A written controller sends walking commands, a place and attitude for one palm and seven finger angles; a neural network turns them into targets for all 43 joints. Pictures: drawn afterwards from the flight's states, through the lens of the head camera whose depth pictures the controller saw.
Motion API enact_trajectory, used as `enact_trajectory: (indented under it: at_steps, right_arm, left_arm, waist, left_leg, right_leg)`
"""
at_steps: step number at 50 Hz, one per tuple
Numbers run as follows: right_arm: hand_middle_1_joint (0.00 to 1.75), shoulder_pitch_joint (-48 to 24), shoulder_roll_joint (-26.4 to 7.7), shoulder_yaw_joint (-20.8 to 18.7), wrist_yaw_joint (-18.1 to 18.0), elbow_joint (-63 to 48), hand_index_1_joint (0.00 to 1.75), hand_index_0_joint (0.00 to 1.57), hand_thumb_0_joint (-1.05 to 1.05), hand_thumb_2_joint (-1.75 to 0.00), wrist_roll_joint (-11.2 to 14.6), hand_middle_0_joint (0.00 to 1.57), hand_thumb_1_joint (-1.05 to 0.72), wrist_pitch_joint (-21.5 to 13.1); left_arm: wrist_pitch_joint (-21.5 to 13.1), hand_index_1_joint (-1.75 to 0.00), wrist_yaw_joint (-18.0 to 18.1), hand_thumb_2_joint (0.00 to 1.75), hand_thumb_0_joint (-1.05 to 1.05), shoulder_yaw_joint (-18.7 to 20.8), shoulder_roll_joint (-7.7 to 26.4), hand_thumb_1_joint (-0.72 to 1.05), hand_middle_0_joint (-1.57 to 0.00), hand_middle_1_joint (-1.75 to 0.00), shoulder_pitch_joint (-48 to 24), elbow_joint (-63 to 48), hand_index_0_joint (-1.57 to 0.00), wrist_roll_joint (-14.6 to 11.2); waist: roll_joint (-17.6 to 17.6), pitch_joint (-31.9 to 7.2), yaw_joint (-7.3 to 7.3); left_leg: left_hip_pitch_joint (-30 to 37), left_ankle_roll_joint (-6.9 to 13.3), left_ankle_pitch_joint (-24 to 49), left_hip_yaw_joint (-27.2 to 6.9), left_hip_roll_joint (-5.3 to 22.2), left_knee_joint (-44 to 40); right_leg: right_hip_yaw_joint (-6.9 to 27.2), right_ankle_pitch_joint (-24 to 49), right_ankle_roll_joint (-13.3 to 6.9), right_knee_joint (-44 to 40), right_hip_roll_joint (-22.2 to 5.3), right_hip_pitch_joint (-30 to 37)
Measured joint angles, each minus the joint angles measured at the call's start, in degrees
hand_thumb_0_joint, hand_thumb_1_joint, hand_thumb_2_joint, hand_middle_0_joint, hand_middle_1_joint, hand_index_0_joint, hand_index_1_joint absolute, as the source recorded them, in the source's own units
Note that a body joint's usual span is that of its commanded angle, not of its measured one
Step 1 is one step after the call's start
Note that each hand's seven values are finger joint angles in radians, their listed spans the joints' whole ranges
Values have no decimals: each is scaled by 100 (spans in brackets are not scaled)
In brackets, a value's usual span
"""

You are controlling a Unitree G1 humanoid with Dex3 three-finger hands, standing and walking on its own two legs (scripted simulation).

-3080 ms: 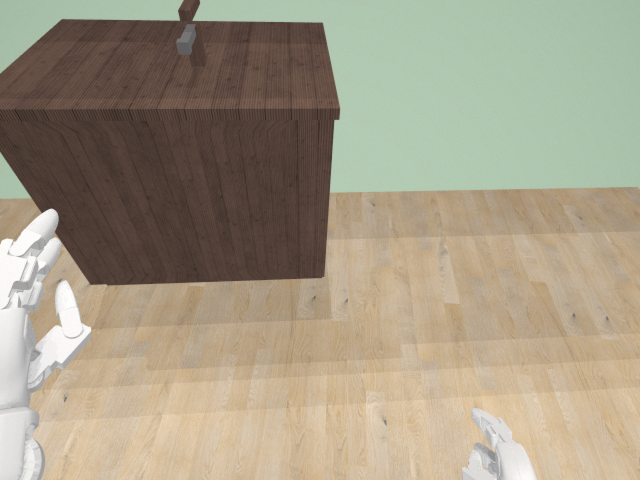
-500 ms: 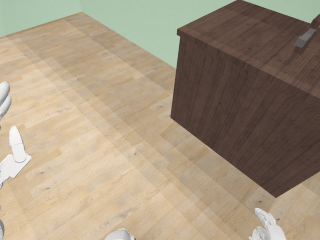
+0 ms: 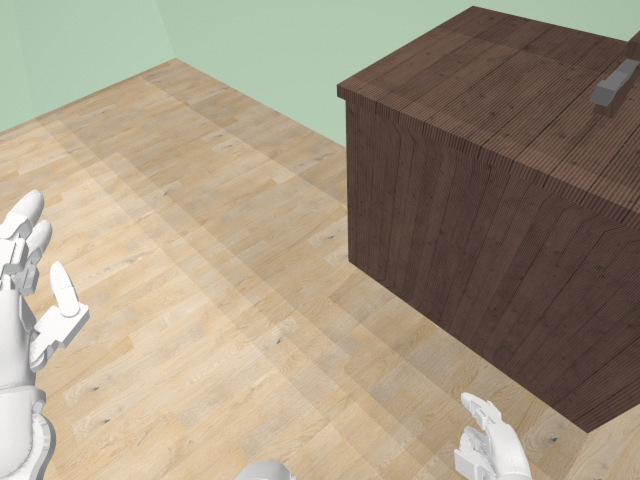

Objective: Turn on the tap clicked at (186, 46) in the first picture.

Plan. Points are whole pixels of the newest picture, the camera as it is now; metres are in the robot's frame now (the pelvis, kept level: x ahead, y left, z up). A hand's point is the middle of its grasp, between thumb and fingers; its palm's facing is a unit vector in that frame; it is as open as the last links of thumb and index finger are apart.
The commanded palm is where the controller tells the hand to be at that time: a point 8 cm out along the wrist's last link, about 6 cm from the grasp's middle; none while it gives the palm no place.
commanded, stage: turn to face it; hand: left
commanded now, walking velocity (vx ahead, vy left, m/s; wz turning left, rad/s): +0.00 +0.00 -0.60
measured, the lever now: (604, 93) +0.71 -0.39 +0.11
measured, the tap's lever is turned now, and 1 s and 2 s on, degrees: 0 0 0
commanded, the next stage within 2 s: take the last steps up to it in 1.64 s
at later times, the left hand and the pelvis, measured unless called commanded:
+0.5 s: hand (188, 268) +0.27 +0.16 +0.18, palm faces +0.12 -0.90 -0.43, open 7.4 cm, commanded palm +0.23 +0.21 +0.19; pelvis -0.01 +0.00 +0.00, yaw -19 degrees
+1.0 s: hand (268, 312) +0.23 +0.07 +0.18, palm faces -0.12 -0.91 -0.40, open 7.4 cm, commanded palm +0.21 +0.13 +0.19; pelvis -0.08 -0.01 +0.00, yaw -34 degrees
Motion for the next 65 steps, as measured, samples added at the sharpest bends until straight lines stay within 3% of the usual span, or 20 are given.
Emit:
enact_trajectory:
  at_steps: [6,12,15,17,20,23,27,29,30,32,36,39,47,50,51,54,56,62,63,65]
  right_arm:
    - [30,-56,-274,-244,-25,-421,30,20,2,-90,8,20,-91,195]
    - [29,150,-475,-420,-16,-674,30,20,1,-90,101,19,-91,399]
    - [29,250,-363,-426,-43,-668,30,20,1,-90,123,19,-91,468]
    - [29,326,-245,-386,-42,-691,30,20,1,-90,84,19,-91,452]
    - [29,435,-63,-278,60,-676,30,20,1,-90,86,19,-91,345]
    - [30,506,112,-112,182,-673,30,20,1,-90,96,19,-91,227]
    - [30,560,315,51,289,-703,30,20,1,-90,82,20,-90,82]
    - [30,549,301,64,326,-709,30,20,1,-90,97,20,-90,52]
    - [30,489,255,52,325,-657,30,20,1,-90,105,20,-90,79]
    - [30,318,154,9,308,-509,30,21,1,-90,111,20,-90,210]
    - [30,104,-79,-146,235,-402,30,20,2,-90,84,20,-91,504]
    - [30,112,-226,-285,144,-386,30,20,2,-90,75,20,-91,607]
    - [29,288,-464,-384,56,-522,30,20,2,-90,88,19,-91,663]
    - [29,285,-418,-342,50,-648,30,20,2,-90,64,19,-91,627]
    - [29,259,-354,-321,40,-683,30,20,2,-90,54,19,-91,609]
    - [29,274,-102,-273,45,-772,30,20,2,-90,50,19,-91,474]
    - [29,325,25,-213,109,-787,30,20,1,-90,90,19,-91,375]
    - [30,444,288,47,277,-775,30,20,1,-90,96,20,-90,90]
    - [30,464,310,75,298,-785,30,20,1,-90,97,20,-90,59]
    - [30,381,235,67,314,-703,30,20,1,-90,107,20,-90,55]
  left_arm:
    - [-149,-30,-68,90,2,58,374,89,-21,-30,606,-720,-21,-61]
    - [-223,-30,-42,90,2,340,747,88,-22,-30,825,-1091,-21,-82]
    - [-196,-30,-45,90,1,398,774,88,-22,-30,672,-970,-21,-66]
    - [-167,-30,-59,90,1,400,696,89,-21,-30,585,-755,-21,-34]
    - [-90,-30,-85,90,2,281,510,89,-21,-30,470,-598,-21,10]
    - [-31,-30,-107,90,2,147,392,89,-21,-30,428,-612,-20,25]
    - [-16,-30,-154,90,2,141,538,89,-21,-30,364,-670,-20,17]
    - [-42,-30,-176,90,2,170,626,89,-21,-30,281,-698,-20,32]
    - [-65,-30,-182,90,2,170,634,89,-21,-30,240,-712,-21,29]
    - [-71,-30,-179,90,2,226,646,89,-21,-30,325,-815,-21,-50]
    - [-85,-30,-144,90,2,402,668,88,-22,-30,876,-1032,-21,-152]
    - [-85,-30,-129,90,2,459,735,88,-22,-30,1079,-1065,-21,-184]
    - [6,-30,-48,90,1,314,624,88,-22,-30,822,-910,-21,-160]
    - [4,-30,-65,90,2,226,545,89,-22,-30,631,-936,-21,-127]
    - [-19,-30,-82,90,2,227,538,89,-21,-30,550,-899,-21,-102]
    - [-71,-30,-115,90,2,258,531,89,-21,-30,429,-726,-21,0]
    - [-84,-30,-114,90,2,211,456,89,-21,-30,411,-637,-21,12]
    - [-66,-30,-113,90,2,137,471,89,-21,-30,315,-573,-20,5]
    - [-62,-30,-121,90,2,161,545,89,-21,-30,273,-579,-20,8]
    - [-91,-30,-136,90,2,143,550,89,-21,-30,133,-557,-20,29]
  waist:
    - [-339,-16,-331]
    - [-422,-130,-336]
    - [-601,-142,-256]
    - [-535,-151,-212]
    - [-298,-74,-137]
    - [-104,38,-90]
    - [26,235,-127]
    - [176,377,-216]
    - [232,458,-274]
    - [145,545,-328]
    - [4,554,-476]
    - [-84,419,-477]
    - [-372,-93,-239]
    - [-487,-154,-194]
    - [-554,-106,-148]
    - [-495,-56,-101]
    - [-323,-47,-63]
    - [47,156,-6]
    - [55,205,-30]
    - [229,405,-148]
  left_leg:
    - [162,-43,279,66,-95,-1102]
    - [789,27,901,79,-69,-2731]
    - [1034,275,1187,339,-77,-3021]
    - [1090,322,1090,471,47,-2959]
    - [1221,270,1046,607,337,-2945]
    - [1281,165,1027,793,624,-2892]
    - [1166,-28,921,994,960,-2560]
    - [936,-89,789,919,1188,-2106]
    - [724,-91,437,693,1162,-1677]
    - [245,-115,-131,205,779,-564]
    - [-310,-178,72,-123,276,566]
    - [-314,-172,266,-103,133,176]
    - [604,33,202,-53,-149,-2025]
    - [1089,208,913,69,-151,-3082]
    - [1117,247,1188,154,-141,-3092]
    - [1201,257,1162,320,50,-3000]
    - [1262,197,1129,392,247,-3010]
    - [1160,-83,1053,684,860,-2707]
    - [1061,-145,984,700,940,-2518]
    - [760,-126,555,476,1085,-1909]
  right_leg:
    - [348,289,-58,-440,192,-27]
    - [632,336,-11,-386,515,-151]
    - [837,-60,150,83,530,-302]
    - [662,-725,385,1020,480,-563]
    - [300,-874,576,1590,278,-640]
    - [43,-756,678,1197,66,-437]
    - [-150,-421,698,262,-26,34]
    - [-252,-37,465,-36,93,180]
    - [-265,-45,290,74,148,93]
    - [-114,-66,77,209,154,-108]
    - [205,220,-10,-61,249,-192]
    - [380,460,-42,-332,335,-198]
    - [787,898,-49,-669,558,-379]
    - [899,859,38,-477,655,-544]
    - [948,427,149,-174,667,-649]
    - [653,-516,464,1677,570,-1079]
    - [412,-700,586,2113,386,-1058]
    - [11,-529,713,425,26,-74]
    - [-28,-231,653,36,9,126]
    - [-127,69,262,41,183,55]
